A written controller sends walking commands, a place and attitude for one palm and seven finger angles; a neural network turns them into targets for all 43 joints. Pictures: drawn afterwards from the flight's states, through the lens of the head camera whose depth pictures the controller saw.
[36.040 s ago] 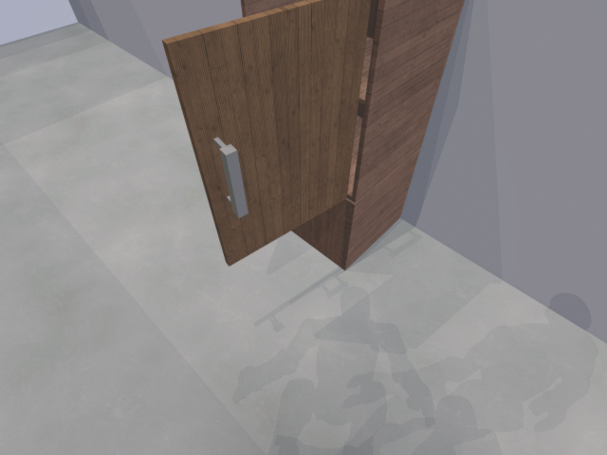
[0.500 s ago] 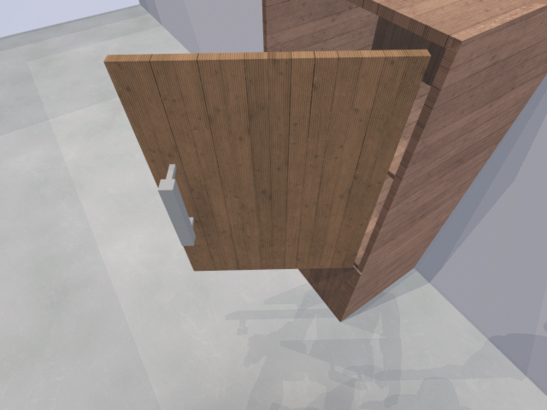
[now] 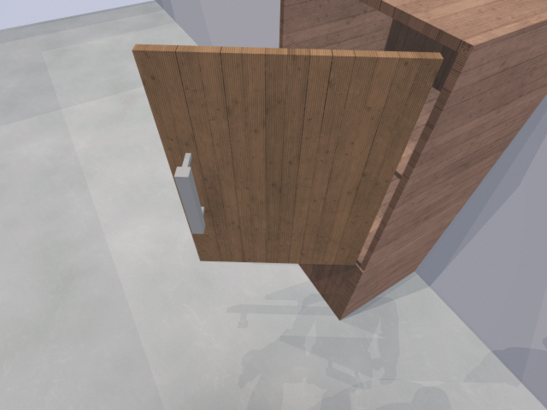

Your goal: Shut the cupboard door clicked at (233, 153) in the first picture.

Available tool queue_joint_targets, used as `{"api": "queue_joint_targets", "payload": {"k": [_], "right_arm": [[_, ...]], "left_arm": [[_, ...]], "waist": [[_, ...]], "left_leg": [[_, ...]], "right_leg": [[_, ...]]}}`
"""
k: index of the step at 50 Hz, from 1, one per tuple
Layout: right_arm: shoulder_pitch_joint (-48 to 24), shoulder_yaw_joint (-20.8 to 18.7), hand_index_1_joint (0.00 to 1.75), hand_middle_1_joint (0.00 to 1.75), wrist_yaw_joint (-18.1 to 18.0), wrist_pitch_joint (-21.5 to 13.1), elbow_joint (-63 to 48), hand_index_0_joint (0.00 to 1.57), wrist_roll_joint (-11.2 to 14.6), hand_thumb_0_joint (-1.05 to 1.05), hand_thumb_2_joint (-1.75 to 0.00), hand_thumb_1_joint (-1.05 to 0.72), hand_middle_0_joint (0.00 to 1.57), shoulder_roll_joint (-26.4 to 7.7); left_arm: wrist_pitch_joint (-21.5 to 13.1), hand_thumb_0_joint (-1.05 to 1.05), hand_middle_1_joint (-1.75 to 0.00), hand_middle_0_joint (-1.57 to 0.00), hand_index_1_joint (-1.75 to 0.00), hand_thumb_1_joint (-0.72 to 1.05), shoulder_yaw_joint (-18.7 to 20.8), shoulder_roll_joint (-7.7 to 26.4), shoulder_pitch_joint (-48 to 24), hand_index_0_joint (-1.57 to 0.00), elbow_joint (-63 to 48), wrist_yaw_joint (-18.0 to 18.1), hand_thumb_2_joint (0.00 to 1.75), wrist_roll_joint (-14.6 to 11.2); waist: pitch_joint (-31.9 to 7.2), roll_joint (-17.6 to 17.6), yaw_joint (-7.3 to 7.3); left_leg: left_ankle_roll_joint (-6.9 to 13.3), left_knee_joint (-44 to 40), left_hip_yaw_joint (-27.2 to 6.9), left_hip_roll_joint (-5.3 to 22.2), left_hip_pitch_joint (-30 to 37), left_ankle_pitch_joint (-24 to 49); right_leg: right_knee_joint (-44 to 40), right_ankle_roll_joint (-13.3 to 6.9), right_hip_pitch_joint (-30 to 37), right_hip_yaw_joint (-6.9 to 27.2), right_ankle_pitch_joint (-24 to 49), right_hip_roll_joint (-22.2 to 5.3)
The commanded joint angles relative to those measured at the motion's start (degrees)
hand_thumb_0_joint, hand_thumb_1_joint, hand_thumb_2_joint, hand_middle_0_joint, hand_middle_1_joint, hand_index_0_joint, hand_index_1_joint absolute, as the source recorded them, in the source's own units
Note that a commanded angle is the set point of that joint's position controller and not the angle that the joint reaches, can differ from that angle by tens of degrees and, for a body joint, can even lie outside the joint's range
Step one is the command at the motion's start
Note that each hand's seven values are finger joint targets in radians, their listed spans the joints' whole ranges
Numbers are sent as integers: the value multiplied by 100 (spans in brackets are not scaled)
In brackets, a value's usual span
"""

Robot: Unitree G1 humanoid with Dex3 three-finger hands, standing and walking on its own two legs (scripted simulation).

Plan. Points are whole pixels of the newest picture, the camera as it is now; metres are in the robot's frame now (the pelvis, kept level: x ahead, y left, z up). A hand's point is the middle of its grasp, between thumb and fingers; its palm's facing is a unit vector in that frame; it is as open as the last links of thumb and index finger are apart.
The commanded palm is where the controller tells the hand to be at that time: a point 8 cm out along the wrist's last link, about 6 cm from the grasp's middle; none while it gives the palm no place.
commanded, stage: come to a stop and stand still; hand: left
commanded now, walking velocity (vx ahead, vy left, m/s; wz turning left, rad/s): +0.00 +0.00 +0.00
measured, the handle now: (193, 195) +0.49 +0.20 -0.03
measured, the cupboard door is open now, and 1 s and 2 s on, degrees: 57 57 57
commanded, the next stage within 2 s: look again from close up in 0.32 s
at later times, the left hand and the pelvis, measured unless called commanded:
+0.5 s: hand out of the picture -0.02 +0.15 -0.17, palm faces +0.00 -0.99 -0.17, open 7.3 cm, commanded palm none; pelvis -0.01 -0.01 +0.00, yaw +0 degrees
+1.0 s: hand out of the picture +0.02 +0.21 -0.17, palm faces -0.01 -0.98 -0.21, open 7.4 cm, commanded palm +0.09 +0.26 -0.07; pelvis +0.00 +0.03 +0.00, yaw +0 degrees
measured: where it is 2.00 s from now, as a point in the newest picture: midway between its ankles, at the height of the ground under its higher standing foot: outside the picture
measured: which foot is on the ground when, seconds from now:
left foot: down 0.00-1.00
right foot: down 0.00-1.00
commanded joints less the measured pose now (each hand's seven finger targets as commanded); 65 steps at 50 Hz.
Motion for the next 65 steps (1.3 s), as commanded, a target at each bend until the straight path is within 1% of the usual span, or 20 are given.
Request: {"api": "queue_joint_targets", "payload": {"k": [1, 8, 18, 20, 21, 22, 24, 27, 37, 49, 50, 51, 52, 53, 54, 55, 57, 60, 62, 65], "right_arm": [[545, -82, 30, 30, -5, -54, -75, 20, -36, 0, -90, -90, 20, -639], [651, 4, 30, 30, 5, -90, 270, 20, -51, 0, -90, -90, 20, -552], [1053, 63, 30, 30, -47, -117, 501, 20, -66, 0, -90, -90, 20, -386], [1081, 68, 30, 30, -59, -136, 527, 20, -73, 0, -90, -90, 20, -390], [292, 84, 30, 30, 25, -279, 139, 20, -46, 0, -90, -90, 20, -536], [808, 90, 30, 30, 49, -194, -35, 20, -50, 0, -90, -90, 20, -222], [1185, 87, 30, 30, 76, -194, -25, 20, -97, 0, -90, -90, 20, -263], [1176, 101, 30, 30, 49, -265, -74, 20, -107, 0, -90, -90, 20, -382], [894, 80, 30, 30, 22, -314, -143, 20, -99, 0, -90, -90, 20, -678], [501, 69, 30, 30, 6, -356, -34, 20, -80, 0, -90, -90, 20, -891], [221, 54, 30, 30, 40, -318, -349, 20, 9, 0, -90, -90, 20, -967], [786, -280, 30, 30, -473, -1381, -1931, 20, 74, 0, -90, -90, 20, -2060], [244, 75, 30, 30, -570, -1813, -1918, 20, 388, 0, -90, -90, 20, -1232], [118, 54, 30, 30, -413, -2044, -2106, 20, 227, 0, -90, -90, 20, -1037], [399, -47, 30, 30, -236, -2166, -1930, 20, 251, 0, -90, -90, 20, -994], [350, -201, 30, 30, -138, -2189, -2142, 20, 165, 0, -90, -90, 20, -1129], [90, -294, 30, 30, -18, -2167, -2424, 20, 90, 0, -90, -90, 20, -1159], [-99, -449, 30, 30, 192, -2093, -2805, 20, 0, 0, -90, -90, 20, -1129], [-298, -501, 30, 30, 262, -2112, -3140, 20, -11, 0, -90, -90, 20, -1182], [-472, -463, 30, 30, 193, -1969, -3779, 20, 113, 0, -90, -90, 20, -1224]], "left_arm": [[-247, 0, -30, -20, -30, 90, 43, 580, 105, -20, -149, 48, 90, -2], [-222, 0, -30, -20, -30, 90, -7, 417, 327, -20, 43, 45, 90, -12], [-208, 0, -30, -20, -30, 90, -15, 264, 542, -20, 230, 53, 90, -33], [-215, 0, -30, -20, -30, 90, -23, 221, 573, -20, 261, 56, 90, -47], [-454, 0, -30, -20, -30, 90, -100, 386, 1114, -20, 389, 270, 90, 64], [-488, 0, -30, -20, -30, 90, -40, 734, 811, -20, 108, 227, 90, 18], [-532, 0, -30, -20, -30, 90, -28, 671, 477, -20, -77, 154, 90, 15], [-433, 0, -30, -20, -30, 90, -104, 343, 529, -20, -83, 119, 90, -2], [-317, 0, -30, -20, -30, 90, -111, 357, 614, -20, -168, 95, 90, 18], [-317, 0, -30, -20, -30, 90, -78, 656, 449, -20, -132, 68, 90, 21], [-351, 0, -30, -20, -30, 90, -116, 539, 861, -20, 36, 277, 90, 72], [-1885, 0, -30, -20, -30, 90, 2738, 4276, -4340, -20, -9565, 384, 90, -598], [-1380, 0, -32, -22, -32, 90, 198, 983, 44, -22, -7338, 344, 90, -707], [-657, 0, -34, -24, -34, 90, -225, -253, 1556, -24, -7253, 322, 90, -1069], [-672, 0, -36, -25, -36, 90, -87, -21, 792, -25, -6754, 382, 90, -936], [-897, 0, -38, -27, -38, 90, 103, -112, 729, -27, -6421, 272, 90, -977], [-1680, 0, -42, -31, -42, 90, 594, -81, 1795, -31, -5107, -137, 90, -1150], [-3317, 0, -48, -36, -48, 90, 979, -102, 2679, -36, -4705, -1326, 90, -1462], [-4150, 0, -52, -40, -52, 90, 1143, 321, 2256, -40, -4909, -2066, 90, -1554], [-3800, 0, -58, -46, -58, 90, 1656, 891, 1932, -46, -5707, -2408, 90, -1911]], "waist": [[-494, -866, -245], [10, -228, -161], [181, 21, -111], [123, 95, -106], [215, 417, 198], [-294, 331, -256], [-629, 16, -346], [-107, 257, -234], [100, -88, -72], [-275, 56, -60], [-186, -181, 61], [-2366, 322, -828], [-3164, 2089, -193], [-2743, 2304, -61], [-1416, 1215, -408], [-509, 748, -372], [-21, -787, -185], [-1116, -1204, 275], [-1601, -575, 318], [-2403, 268, 515]], "left_leg": [[-44, -372, -307, 328, 650, 584], [8, -798, -401, 439, 571, 448], [-9, -959, -411, 455, 309, 317], [-7, -938, -436, 459, 341, 430], [-133, 426, -187, 469, -164, 542], [-76, 373, -313, 290, -58, -400], [-40, 259, -332, 241, 238, -135], [92, -152, -584, 391, -36, 269], [276, -720, -839, 530, -277, -8], [264, -563, -632, 492, 282, 1093], [108, 350, -466, 705, 93, 1609], [118, 537, -847, 401, 1664, 2616], [-76, 504, -942, 444, 2317, 3315], [-358, 104, -884, 412, 1741, 3884], [-327, 80, -962, 372, 621, 2956], [-301, 314, -944, 222, -237, 1765], [-181, 1035, -810, -18, -1722, 30], [-230, 2307, -506, -132, -2536, 661], [-180, 2930, -405, -207, -3102, 268], [-21, 3182, -259, -292, -3373, -244]], "right_leg": [[-925, -345, -226, 865, 1773, -898], [-1275, -214, -387, 711, 443, -597], [-1278, -211, -223, 623, 323, -526], [-1209, -216, -206, 612, 471, -532], [-954, -22, -219, 856, 2931, -958], [-1013, -312, -194, 1128, 1690, -1205], [-840, -481, -350, 844, 848, -988], [-576, -320, -623, 544, 47, -531], [-269, -169, -433, 351, 288, -375], [-361, -102, -177, 388, 1081, -519], [-493, -5, -262, 506, 1849, -727], [875, -65, -201, -147, 2094, -180], [1525, -15, -1089, -529, 705, 75], [1554, -42, -1105, -596, 233, 48], [1314, 23, -1623, -506, 36, -16], [1006, -19, -1882, -616, 46, 1], [1037, -79, -2476, -798, -172, 42], [2400, -182, -2927, -709, 621, 78], [3027, -214, -3403, -432, 355, 38], [3117, -209, -3249, -19, -271, 0]]}}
